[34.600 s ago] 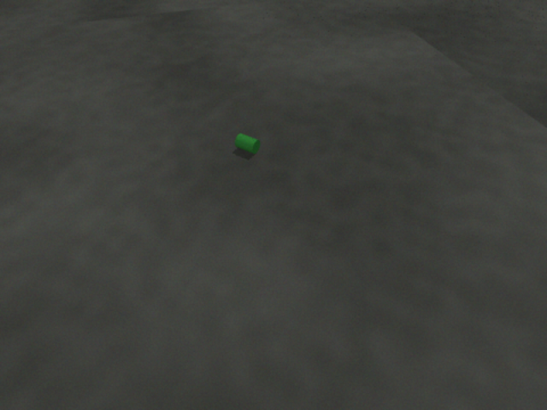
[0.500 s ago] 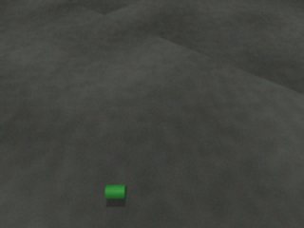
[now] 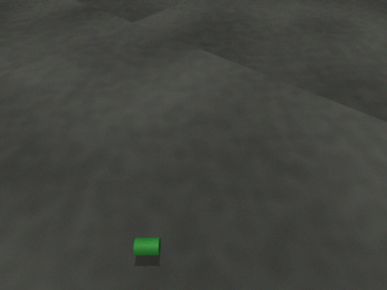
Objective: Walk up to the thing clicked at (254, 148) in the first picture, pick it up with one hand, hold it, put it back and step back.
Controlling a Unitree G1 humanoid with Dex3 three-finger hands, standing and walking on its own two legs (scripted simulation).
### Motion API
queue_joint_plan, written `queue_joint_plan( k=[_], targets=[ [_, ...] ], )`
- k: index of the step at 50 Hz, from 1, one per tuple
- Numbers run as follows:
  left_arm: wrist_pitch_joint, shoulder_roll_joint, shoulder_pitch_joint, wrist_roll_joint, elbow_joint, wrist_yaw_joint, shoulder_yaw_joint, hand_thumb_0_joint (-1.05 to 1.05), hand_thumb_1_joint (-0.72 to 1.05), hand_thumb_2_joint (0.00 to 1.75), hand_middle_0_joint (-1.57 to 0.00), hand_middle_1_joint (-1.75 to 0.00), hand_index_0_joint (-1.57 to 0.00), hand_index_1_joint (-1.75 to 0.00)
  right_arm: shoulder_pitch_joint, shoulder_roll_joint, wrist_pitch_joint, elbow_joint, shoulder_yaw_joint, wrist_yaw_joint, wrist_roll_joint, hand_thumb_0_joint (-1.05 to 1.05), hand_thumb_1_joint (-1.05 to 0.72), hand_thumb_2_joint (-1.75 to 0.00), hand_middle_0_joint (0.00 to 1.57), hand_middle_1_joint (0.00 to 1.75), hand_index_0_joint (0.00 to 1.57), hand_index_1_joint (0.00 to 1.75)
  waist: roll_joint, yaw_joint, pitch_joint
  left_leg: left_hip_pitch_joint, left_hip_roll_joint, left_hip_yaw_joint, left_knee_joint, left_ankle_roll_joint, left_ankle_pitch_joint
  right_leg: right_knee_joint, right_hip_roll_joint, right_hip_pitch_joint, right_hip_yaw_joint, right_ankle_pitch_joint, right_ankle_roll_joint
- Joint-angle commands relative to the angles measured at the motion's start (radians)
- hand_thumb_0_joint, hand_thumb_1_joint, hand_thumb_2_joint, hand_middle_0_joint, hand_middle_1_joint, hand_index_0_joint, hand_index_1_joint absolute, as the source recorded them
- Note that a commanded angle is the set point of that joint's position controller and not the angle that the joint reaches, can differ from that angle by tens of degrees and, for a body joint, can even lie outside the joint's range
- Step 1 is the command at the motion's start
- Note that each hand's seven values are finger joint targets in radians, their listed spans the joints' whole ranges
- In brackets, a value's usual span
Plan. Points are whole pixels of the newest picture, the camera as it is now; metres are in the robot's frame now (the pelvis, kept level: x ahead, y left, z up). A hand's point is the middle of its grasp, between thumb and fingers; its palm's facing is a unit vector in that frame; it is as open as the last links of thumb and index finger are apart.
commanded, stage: stand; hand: left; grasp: from above
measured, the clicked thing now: (147, 246) +0.47 +0.25 -0.74
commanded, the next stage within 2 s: step back in 0.18 s
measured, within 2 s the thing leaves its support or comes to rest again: neither
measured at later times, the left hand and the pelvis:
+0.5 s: hand out of the picture +0.09 +0.31 -0.18, palm faces -0.02 -0.93 -0.38, open 7.4 cm; pelvis -0.05 +0.04 -0.03, yaw -1 degrees
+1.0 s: hand out of the picture -0.04 +0.28 -0.16, palm faces -0.10 -0.91 -0.40, open 7.4 cm; pelvis -0.14 +0.02 -0.02, yaw -7 degrees
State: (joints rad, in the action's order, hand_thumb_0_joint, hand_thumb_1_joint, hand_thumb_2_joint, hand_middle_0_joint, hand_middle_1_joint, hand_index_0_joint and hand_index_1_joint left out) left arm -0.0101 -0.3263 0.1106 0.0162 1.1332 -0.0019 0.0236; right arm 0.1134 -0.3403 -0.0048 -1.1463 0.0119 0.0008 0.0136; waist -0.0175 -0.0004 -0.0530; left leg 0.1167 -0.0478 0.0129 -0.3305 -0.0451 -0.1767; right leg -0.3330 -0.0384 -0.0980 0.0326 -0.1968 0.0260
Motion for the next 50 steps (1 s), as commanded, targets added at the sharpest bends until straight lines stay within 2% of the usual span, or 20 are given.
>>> queue_joint_plan(
  k=[1,8,9,11,13,18,20,22,23,25,27,30,38,41,43,44,45,46,47,50],
  targets=[
    [-0.019,-0.221,-0.045,-0.003,-0.058,0.017,0.039,0.0,0.9,0.9,-0.2,-0.3,-0.2,-0.3,-0.035,-0.2,-0.02,0.059,0.038,-0.011,0.002,0.0,-0.9,-0.9,0.2,0.3,0.2,0.3,0.021,-0.005,0.071,-0.003,-0.08,0.05,0.041,0.051,0.125,0.055,-0.098,0.009,-0.071,0.124,-0.035],
    [-0.022,-0.221,-0.032,-0.005,-0.059,0.018,0.034,0.0,0.9,0.9,-0.2,-0.3,-0.2,-0.3,-0.032,-0.202,-0.02,0.058,0.037,-0.011,0.0,0.0,-0.9,-0.9,0.2,0.3,0.2,0.3,0.02,-0.002,0.094,-0.032,-0.085,0.047,0.023,0.051,0.192,0.041,-0.101,0.014,-0.068,0.199,-0.037],
    [-0.012,-0.293,-0.016,-0.026,-0.088,0.023,0.074,0.0,0.9,0.9,-0.2,-0.3,-0.2,-0.3,-0.072,-0.25,0.0,0.089,0.052,-0.006,-0.008,0.0,-0.9,-0.9,0.2,0.3,0.2,0.3,0.018,0.003,0.001,0.043,-0.062,0.051,-0.084,0.072,0.31,-0.038,-0.089,-0.055,-0.09,0.383,-0.042],
    [-0.006,-0.288,0.0,-0.03,-0.107,0.031,0.081,0.0,0.9,0.9,-0.2,-0.3,-0.2,-0.3,-0.048,-0.213,0.011,0.11,0.05,-0.005,-0.019,0.0,-0.9,-0.9,0.2,0.3,0.2,0.3,0.051,-0.002,0.031,0.057,-0.046,0.019,-0.146,0.07,0.318,-0.066,-0.101,-0.041,-0.082,0.453,-0.069],
    [0.0,-0.303,-0.011,-0.027,-0.142,0.033,0.09,0.0,0.9,0.9,-0.2,-0.3,-0.2,-0.3,-0.036,-0.211,0.023,0.131,0.056,-0.005,-0.022,0.0,-0.9,-0.9,0.2,0.3,0.2,0.3,0.094,-0.009,0.076,0.065,-0.002,-0.01,-0.254,0.066,0.238,-0.055,-0.15,-0.06,-0.134,0.474,-0.128],
    [0.019,-0.332,-0.117,0.009,-0.252,0.031,0.101,0.0,0.9,0.9,-0.2,-0.3,-0.2,-0.3,0.062,-0.206,0.053,0.169,0.076,0.01,-0.012,0.0,-0.9,-0.9,0.2,0.3,0.2,0.3,0.243,-0.039,0.116,0.092,0.071,0.003,-0.509,0.088,-0.315,-0.066,-0.286,-0.193,-0.224,0.35,-0.254],
    [0.027,-0.312,-0.145,0.006,-0.277,0.031,0.094,0.0,0.9,0.9,-0.2,-0.3,-0.2,-0.3,0.106,-0.215,0.043,0.174,0.083,0.013,-0.016,0.0,-0.9,-0.9,0.2,0.3,0.2,0.3,0.213,-0.061,0.126,0.074,0.037,0.017,-0.362,0.096,-0.093,-0.18,-0.217,-0.182,-0.147,0.33,-0.189],
    [0.044,-0.22,-0.125,-0.016,-0.296,0.035,0.075,0.0,0.9,0.9,-0.2,-0.3,-0.2,-0.3,0.062,-0.313,0.025,0.201,0.106,0.003,0.004,0.0,-0.9,-0.9,0.2,0.3,0.2,0.3,-0.112,-0.048,0.089,0.081,-0.177,0.27,-0.069,0.149,0.476,-0.488,0.057,-0.258,-0.037,0.038,-0.059],
    [0.055,-0.197,-0.095,-0.014,-0.296,0.043,0.076,0.0,0.9,0.9,-0.2,-0.3,-0.2,-0.3,0.078,-0.342,0.018,0.208,0.113,-0.003,0.012,0.0,-0.9,-0.9,0.2,0.3,0.2,0.3,-0.162,-0.039,0.095,-0.031,-0.257,0.397,-0.044,0.194,0.613,-0.604,0.15,-0.388,-0.13,-0.393,-0.06],
    [0.067,-0.192,-0.015,-0.013,-0.288,0.05,0.069,0.0,0.9,0.9,-0.2,-0.3,-0.2,-0.3,0.074,-0.337,0.013,0.232,0.115,-0.015,0.016,0.0,-0.9,-0.9,0.2,0.3,0.2,0.3,-0.139,-0.023,0.119,-0.054,-0.262,0.336,-0.104,0.178,0.776,-0.745,0.143,-0.414,-0.208,-0.426,-0.066],
    [0.07,-0.221,-0.035,-0.014,-0.28,0.057,0.075,0.0,0.9,0.9,-0.2,-0.3,-0.2,-0.3,-0.01,-0.323,0.012,0.267,0.118,-0.028,0.019,0.0,-0.9,-0.9,0.2,0.3,0.2,0.3,-0.171,-0.016,0.096,0.034,-0.242,0.297,-0.067,0.18,0.586,-0.828,0.144,-0.394,-0.257,-0.375,-0.063],
    [0.07,-0.235,0.063,-0.012,-0.271,0.048,0.084,0.0,0.9,0.9,-0.2,-0.3,-0.2,-0.3,-0.063,-0.26,0.007,0.31,0.101,-0.035,0.022,0.0,-0.9,-0.9,0.2,0.3,0.2,0.3,-0.138,0.039,0.109,-0.029,-0.177,0.177,-0.125,0.224,0.526,-0.896,0.142,-0.412,-0.23,-0.272,-0.039],
    [0.042,-0.226,0.017,0.002,-0.342,0.033,0.098,0.0,0.9,0.9,-0.2,-0.3,-0.2,-0.3,0.07,-0.268,0.01,0.33,0.115,-0.038,0.01,0.0,-0.9,-0.9,0.2,0.3,0.2,0.3,-0.101,-0.044,0.126,-0.153,-0.232,0.203,-0.182,0.293,0.493,-0.542,0.071,-0.372,-0.142,-0.307,-0.002],
    [0.033,-0.218,0.083,0.005,-0.319,0.025,0.104,0.0,0.9,0.9,-0.2,-0.3,-0.2,-0.3,0.02,-0.282,0.02,0.349,0.112,-0.031,0.006,0.0,-0.9,-0.9,0.2,0.3,0.2,0.3,-0.125,-0.016,0.144,-0.059,-0.209,0.18,-0.209,0.257,0.352,-0.314,0.058,-0.228,-0.09,-0.229,-0.025],
    [0.025,-0.216,0.159,0.015,-0.285,0.023,0.107,0.0,0.9,0.9,-0.2,-0.3,-0.2,-0.3,-0.025,-0.285,0.029,0.36,0.108,-0.026,-0.004,0.0,-0.9,-0.9,0.2,0.3,0.2,0.3,-0.089,0.026,0.146,0.066,-0.175,0.146,-0.26,0.206,0.23,-0.111,0.066,-0.078,-0.065,-0.027,-0.054],
    [0.02,-0.249,0.163,0.023,-0.285,0.024,0.117,0.0,0.9,0.9,-0.2,-0.3,-0.2,-0.3,-0.029,-0.258,0.031,0.361,0.099,-0.024,-0.013,0.0,-0.9,-0.9,0.2,0.3,0.2,0.3,-0.019,0.027,0.142,0.173,-0.13,0.121,-0.297,0.152,0.101,-0.104,0.01,-0.028,-0.172,0.07,-0.084],
    [0.016,-0.315,0.147,0.029,-0.306,0.022,0.134,0.0,0.9,0.9,-0.2,-0.3,-0.2,-0.3,-0.022,-0.224,0.031,0.374,0.087,-0.021,-0.017,0.0,-0.9,-0.9,0.2,0.3,0.2,0.3,0.162,0.019,0.116,0.324,-0.004,0.053,-0.438,0.085,-0.103,-0.059,-0.147,-0.009,-0.413,0.131,-0.16],
    [0.021,-0.385,0.079,0.02,-0.336,0.019,0.143,0.0,0.9,0.9,-0.2,-0.3,-0.2,-0.3,-0.056,-0.207,0.04,0.371,0.089,-0.03,-0.018,0.0,-0.9,-0.9,0.2,0.3,0.2,0.3,0.302,0.052,0.045,0.323,0.142,0.025,-0.679,0.048,-0.441,0.028,-0.33,-0.209,-0.586,0.145,-0.334],
    [0.016,-0.383,0.01,0.028,-0.373,0.022,0.143,0.0,0.9,0.9,-0.2,-0.3,-0.2,-0.3,-0.024,-0.231,0.045,0.35,0.102,-0.037,-0.008,0.0,-0.9,-0.9,0.2,0.3,0.2,0.3,0.272,0.031,-0.01,0.262,0.122,0.122,-0.831,0.036,-0.464,0.032,-0.359,-0.341,-0.621,0.166,-0.358],
    [0.015,-0.265,-0.044,0.012,-0.402,0.03,0.12,0.0,0.9,0.9,-0.2,-0.3,-0.2,-0.3,0.054,-0.232,0.039,0.305,0.09,-0.028,-0.023,0.0,-0.9,-0.9,0.2,0.3,0.2,0.3,0.135,-0.02,-0.002,0.324,0.183,0.165,-0.874,0.041,-0.339,-0.063,-0.175,-0.203,-0.307,0.358,-0.246]
  ],
)
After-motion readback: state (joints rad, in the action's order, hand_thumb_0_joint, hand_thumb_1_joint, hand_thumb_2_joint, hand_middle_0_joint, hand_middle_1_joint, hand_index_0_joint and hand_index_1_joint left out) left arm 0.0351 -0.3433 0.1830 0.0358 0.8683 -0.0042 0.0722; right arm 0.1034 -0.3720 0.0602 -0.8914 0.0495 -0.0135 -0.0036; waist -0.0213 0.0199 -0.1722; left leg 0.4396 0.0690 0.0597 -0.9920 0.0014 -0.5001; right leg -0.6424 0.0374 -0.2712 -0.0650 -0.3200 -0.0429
